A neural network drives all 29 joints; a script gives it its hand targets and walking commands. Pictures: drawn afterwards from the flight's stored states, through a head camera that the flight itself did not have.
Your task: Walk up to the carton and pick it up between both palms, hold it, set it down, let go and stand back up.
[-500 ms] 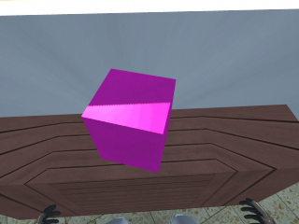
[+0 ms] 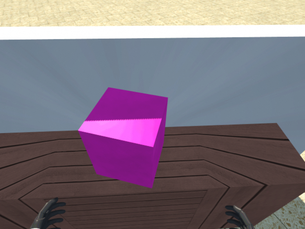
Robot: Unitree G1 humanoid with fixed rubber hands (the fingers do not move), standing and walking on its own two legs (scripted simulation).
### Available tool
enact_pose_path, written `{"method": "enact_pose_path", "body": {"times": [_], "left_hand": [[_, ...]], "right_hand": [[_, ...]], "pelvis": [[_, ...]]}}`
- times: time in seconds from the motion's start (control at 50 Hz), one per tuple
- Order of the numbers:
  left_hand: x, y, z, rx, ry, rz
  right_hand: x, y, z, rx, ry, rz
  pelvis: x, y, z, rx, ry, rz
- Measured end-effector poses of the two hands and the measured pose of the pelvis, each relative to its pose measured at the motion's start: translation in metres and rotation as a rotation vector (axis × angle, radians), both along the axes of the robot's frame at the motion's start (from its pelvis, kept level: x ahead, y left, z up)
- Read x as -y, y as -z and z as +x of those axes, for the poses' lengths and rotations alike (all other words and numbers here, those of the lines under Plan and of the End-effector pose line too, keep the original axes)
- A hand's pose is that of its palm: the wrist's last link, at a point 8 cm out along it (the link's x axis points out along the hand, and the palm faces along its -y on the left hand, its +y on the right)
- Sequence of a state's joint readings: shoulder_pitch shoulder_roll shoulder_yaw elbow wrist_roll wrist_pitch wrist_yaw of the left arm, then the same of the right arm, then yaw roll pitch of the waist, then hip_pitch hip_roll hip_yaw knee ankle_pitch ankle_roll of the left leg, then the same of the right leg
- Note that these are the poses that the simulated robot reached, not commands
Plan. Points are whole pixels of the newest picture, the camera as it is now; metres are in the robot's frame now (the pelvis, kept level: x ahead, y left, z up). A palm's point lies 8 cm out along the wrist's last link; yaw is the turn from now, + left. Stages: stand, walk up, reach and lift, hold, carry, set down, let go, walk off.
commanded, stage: reach and lift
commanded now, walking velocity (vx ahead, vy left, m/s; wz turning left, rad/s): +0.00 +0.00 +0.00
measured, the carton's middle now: (130, 137) +0.43 +0.08 -0.04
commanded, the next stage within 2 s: none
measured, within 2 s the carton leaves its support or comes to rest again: neither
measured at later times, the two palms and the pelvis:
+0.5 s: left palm (37, 224) +0.17 +0.29 -0.04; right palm out of the picture +0.13 -0.19 -0.03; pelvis -0.01 +0.02 +0.00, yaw +1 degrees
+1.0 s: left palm (47, 198) +0.22 +0.28 -0.02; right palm (216, 208) +0.19 -0.15 -0.02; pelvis +0.02 +0.03 +0.00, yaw +1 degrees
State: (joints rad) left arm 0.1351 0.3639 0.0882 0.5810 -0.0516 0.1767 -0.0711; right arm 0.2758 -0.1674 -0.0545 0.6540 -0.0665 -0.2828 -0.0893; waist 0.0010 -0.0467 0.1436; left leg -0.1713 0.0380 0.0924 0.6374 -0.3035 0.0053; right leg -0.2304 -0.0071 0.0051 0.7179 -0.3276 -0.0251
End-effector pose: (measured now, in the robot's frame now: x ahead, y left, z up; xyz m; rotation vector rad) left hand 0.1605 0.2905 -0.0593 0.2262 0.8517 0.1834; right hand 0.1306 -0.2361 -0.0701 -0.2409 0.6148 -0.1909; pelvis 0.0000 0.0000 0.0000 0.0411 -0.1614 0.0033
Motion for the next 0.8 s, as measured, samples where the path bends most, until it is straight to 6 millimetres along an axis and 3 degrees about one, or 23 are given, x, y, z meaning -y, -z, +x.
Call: {"method": "enact_pose_path", "body": {"times": [0.32, 0.54, 0.8], "left_hand": [[-0.001, -0.013, -0.002, 0.173, 0.011, -0.117], [0.000, -0.016, 0.013, 0.290, 0.071, -0.172], [0.010, -0.025, 0.037, 0.413, 0.122, -0.203]], "right_hand": [[-0.031, -0.023, -0.013, 0.083, 0.126, 0.069], [-0.055, -0.038, 0.008, 0.161, 0.156, 0.092], [-0.070, -0.048, 0.043, 0.244, 0.207, 0.138]], "pelvis": [[-0.009, -0.003, -0.010, 0.018, -0.011, 0.003], [-0.025, -0.002, -0.007, 0.015, -0.013, -0.017], [-0.026, -0.002, 0.008, 0.005, -0.010, -0.024]]}}
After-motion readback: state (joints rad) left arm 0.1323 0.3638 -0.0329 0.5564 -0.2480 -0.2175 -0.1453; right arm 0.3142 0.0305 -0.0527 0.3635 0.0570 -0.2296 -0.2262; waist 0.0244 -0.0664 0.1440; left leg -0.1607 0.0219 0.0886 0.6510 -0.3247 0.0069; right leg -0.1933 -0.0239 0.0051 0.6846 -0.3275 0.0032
